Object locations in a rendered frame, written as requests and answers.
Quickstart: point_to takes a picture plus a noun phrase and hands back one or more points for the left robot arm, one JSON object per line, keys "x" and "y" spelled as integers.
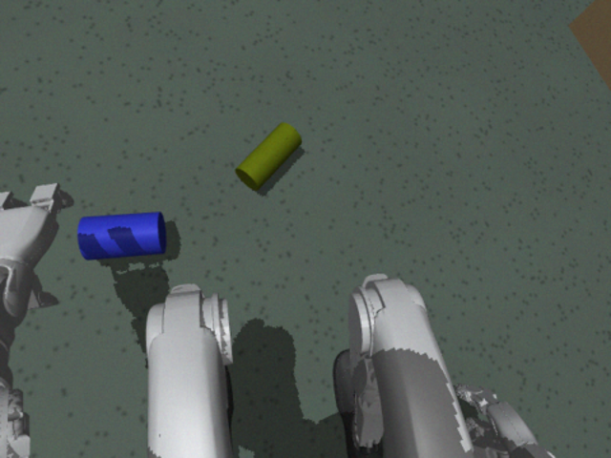
{"x": 16, "y": 281}

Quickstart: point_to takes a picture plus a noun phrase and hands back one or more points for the right robot foot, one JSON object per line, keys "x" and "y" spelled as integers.
{"x": 345, "y": 401}

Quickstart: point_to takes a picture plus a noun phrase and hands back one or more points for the left robot hand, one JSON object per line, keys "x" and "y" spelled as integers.
{"x": 27, "y": 232}

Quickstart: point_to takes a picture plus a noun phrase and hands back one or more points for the right robot hand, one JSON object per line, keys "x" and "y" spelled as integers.
{"x": 505, "y": 431}

